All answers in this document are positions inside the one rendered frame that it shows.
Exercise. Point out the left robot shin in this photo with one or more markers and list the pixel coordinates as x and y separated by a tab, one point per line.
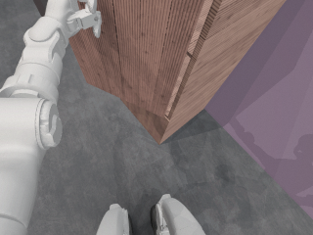
117	206

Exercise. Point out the left robot hand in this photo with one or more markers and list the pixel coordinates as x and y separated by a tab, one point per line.
68	14

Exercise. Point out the robot left upper arm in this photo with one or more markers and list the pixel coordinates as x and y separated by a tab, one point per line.
28	128

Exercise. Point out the cupboard door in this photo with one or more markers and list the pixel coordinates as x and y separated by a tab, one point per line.
140	51

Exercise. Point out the left robot forearm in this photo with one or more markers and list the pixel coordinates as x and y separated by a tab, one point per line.
38	73

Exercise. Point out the right robot thigh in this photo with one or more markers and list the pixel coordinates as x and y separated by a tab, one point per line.
177	218

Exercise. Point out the handle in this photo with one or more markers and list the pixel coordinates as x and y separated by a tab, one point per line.
41	6

